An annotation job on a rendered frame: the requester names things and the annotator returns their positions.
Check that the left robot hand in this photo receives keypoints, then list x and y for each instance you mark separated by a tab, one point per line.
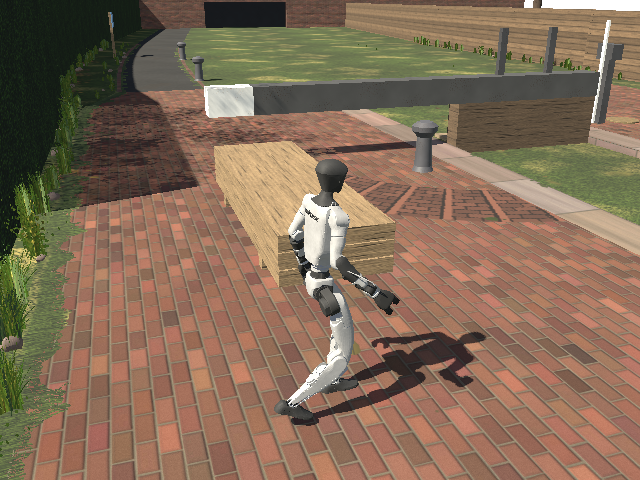
303	269

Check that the robot left forearm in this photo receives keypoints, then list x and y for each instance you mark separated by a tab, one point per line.
298	248

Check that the left robot upper arm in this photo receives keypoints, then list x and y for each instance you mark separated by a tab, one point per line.
295	230

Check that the right robot hand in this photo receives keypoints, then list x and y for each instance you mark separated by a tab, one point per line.
385	299

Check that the robot right shin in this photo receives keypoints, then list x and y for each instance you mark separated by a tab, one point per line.
322	377

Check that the robot right forearm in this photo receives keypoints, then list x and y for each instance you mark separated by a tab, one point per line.
368	288

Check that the right robot upper arm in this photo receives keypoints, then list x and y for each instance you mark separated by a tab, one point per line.
339	223

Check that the robot left foot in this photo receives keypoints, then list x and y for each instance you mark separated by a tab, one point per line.
345	384

